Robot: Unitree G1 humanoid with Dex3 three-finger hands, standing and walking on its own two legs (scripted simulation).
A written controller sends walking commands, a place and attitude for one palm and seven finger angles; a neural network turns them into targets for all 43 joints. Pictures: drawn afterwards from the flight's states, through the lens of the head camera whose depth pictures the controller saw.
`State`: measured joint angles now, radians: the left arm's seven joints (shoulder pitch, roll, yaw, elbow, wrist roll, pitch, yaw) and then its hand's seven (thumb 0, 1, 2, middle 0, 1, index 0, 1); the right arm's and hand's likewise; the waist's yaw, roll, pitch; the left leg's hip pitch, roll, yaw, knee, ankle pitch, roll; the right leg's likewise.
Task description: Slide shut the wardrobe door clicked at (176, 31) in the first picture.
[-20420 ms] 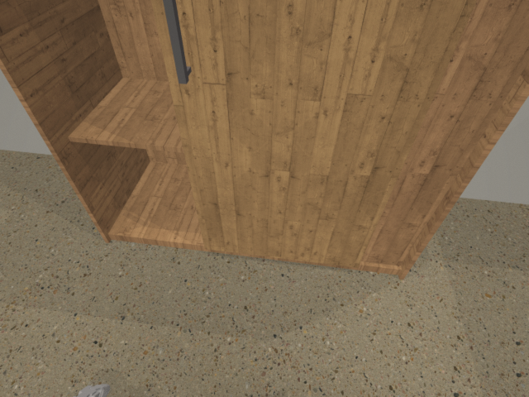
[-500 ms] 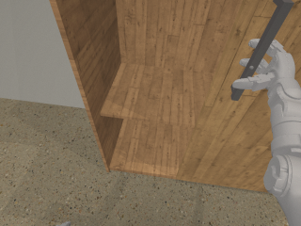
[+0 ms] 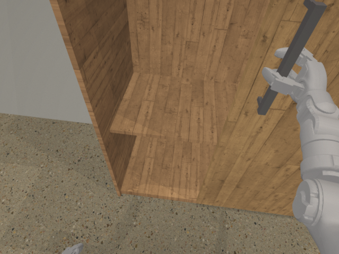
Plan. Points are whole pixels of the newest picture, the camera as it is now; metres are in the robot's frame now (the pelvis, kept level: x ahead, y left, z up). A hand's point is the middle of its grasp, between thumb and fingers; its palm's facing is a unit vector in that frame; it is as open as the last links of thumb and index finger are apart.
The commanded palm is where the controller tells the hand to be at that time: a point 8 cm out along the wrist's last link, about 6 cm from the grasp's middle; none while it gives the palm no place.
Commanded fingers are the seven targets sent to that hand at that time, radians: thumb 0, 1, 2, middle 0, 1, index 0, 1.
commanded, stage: grip the handle and tug to test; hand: right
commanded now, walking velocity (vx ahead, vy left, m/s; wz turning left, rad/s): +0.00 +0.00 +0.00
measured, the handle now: (281, 65) +0.51 -0.19 +0.23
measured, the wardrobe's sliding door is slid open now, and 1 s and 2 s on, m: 0.46 0.46 0.43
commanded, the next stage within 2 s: tug the door sideways, standing still in 0.86 s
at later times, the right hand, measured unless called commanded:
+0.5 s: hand (275, 79) +0.46 -0.16 +0.22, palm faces +0.04 +1.00 -0.01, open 5.3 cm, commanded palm +0.43 -0.22 +0.22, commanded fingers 0.00 -0.90 -0.90 0.45 1.40 0.45 1.40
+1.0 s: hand (275, 81) +0.45 -0.16 +0.22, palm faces +0.02 +1.00 +0.01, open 5.5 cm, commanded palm +0.42 -0.21 +0.22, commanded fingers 0.00 -0.90 -0.90 0.45 1.40 0.45 1.40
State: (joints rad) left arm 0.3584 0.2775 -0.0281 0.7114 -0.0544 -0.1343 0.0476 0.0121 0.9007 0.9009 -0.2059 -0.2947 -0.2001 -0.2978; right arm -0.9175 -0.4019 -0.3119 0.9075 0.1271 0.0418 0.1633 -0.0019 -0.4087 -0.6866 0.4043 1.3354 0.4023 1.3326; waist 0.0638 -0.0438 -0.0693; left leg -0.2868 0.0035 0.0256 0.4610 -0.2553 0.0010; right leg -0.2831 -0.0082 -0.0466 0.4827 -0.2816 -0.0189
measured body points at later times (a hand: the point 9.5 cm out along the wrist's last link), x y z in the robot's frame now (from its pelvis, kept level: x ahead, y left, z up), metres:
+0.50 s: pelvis -0.01 +0.01 +0.00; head +0.00 +0.02 +0.45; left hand +0.07 +0.27 -0.12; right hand +0.45 -0.22 +0.22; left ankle -0.02 +0.12 -0.74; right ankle -0.02 -0.10 -0.74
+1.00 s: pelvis +0.01 +0.00 +0.00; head +0.01 +0.02 +0.45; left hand +0.10 +0.27 -0.10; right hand +0.45 -0.22 +0.22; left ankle -0.02 +0.12 -0.74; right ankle -0.02 -0.10 -0.74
